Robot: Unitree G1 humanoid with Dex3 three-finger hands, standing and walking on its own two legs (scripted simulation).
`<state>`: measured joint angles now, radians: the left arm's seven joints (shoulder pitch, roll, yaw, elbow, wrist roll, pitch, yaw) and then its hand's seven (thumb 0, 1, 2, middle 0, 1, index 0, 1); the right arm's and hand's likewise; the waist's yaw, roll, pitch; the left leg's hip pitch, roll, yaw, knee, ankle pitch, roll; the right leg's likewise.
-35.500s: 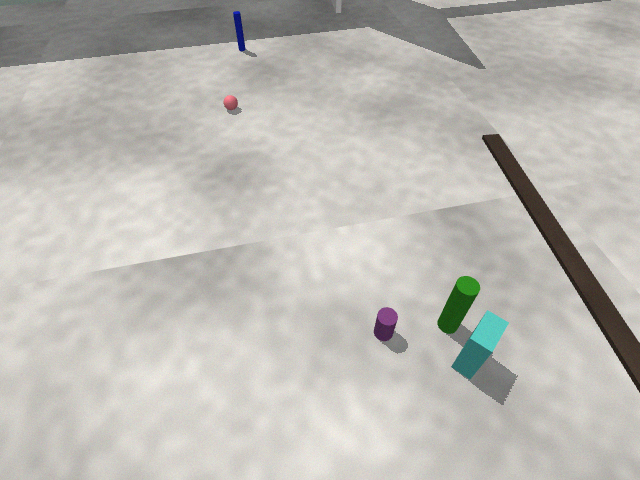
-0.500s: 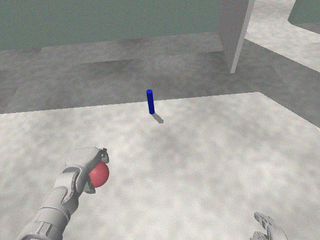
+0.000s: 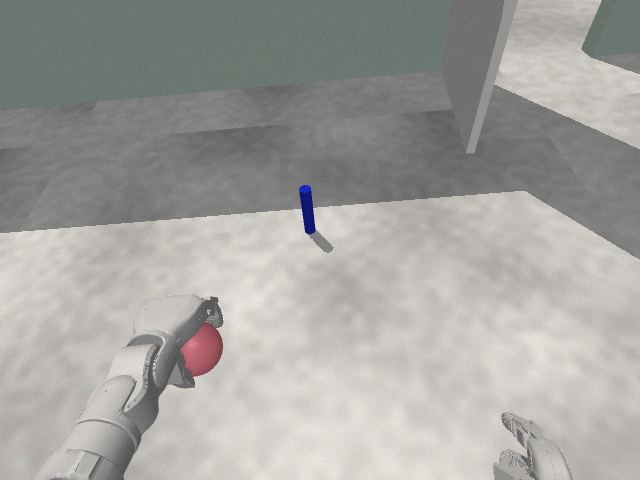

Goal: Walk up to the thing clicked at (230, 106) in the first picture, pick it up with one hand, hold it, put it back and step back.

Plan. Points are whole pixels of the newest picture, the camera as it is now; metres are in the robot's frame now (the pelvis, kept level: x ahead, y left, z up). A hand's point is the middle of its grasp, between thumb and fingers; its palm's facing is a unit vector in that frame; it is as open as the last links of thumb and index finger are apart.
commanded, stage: hold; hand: left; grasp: from above
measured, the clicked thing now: (195, 347) +0.31 +0.21 -0.05
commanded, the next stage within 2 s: crouch in 0.56 s
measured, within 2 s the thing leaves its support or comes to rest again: neither
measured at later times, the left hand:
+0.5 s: hand (181, 342) +0.30 +0.22 -0.02, palm faces -0.44 -0.06 -0.90, open 10.3 cm
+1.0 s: hand (194, 362) +0.30 +0.22 -0.08, palm faces -0.47 -0.03 -0.88, open 10.3 cm
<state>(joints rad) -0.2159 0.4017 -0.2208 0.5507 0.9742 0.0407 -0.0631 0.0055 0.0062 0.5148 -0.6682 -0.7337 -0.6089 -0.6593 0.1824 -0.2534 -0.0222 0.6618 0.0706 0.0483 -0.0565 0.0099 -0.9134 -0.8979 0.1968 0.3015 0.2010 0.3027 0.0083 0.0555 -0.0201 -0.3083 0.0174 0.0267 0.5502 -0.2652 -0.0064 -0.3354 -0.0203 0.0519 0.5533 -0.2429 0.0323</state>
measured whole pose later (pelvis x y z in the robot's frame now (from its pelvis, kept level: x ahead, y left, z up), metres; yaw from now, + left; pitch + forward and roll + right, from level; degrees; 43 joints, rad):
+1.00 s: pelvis +0.01 +0.00 +0.00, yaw +1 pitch +5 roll +0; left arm -0.28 0.37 -0.22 0.77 1.06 -0.02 0.10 0.00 0.00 0.54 -0.67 -0.74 -0.61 -0.67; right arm 0.17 -0.25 -0.04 0.66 0.05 0.08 -0.04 0.01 -0.90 -0.90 0.20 0.30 0.20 0.30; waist -0.01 0.02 -0.01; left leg -0.41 0.02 0.01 0.61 -0.29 -0.01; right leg -0.42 -0.02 0.04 0.60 -0.27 0.03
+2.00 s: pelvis -0.06 +0.00 -0.33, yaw +0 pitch +38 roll -5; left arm -0.90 0.54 0.00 1.34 1.22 -0.07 0.40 -0.01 -0.03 0.57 -0.68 -0.73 -0.62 -0.67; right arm 0.16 -0.25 -0.02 0.73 -0.10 -0.07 0.07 0.00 -0.91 -0.90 0.20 0.30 0.20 0.30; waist -0.21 0.02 -0.16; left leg -2.06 -0.01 -0.09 2.07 -0.68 -0.02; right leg -2.02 -0.01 -0.01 2.00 -0.65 0.05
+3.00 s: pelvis -0.07 +0.00 -0.43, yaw -4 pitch +35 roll -7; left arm -1.04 0.70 0.06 1.54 1.27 -0.16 0.43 -0.01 -0.03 0.52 -0.72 -0.68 -0.66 -0.63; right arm 0.16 -0.28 0.06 0.74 -0.15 -0.08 0.15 0.00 -0.92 -0.90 0.20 0.30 0.20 0.30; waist -0.28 -0.01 -0.03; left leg -2.31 -0.02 -0.14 2.39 -0.71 -0.03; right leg -2.26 0.02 -0.03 2.30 -0.66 0.06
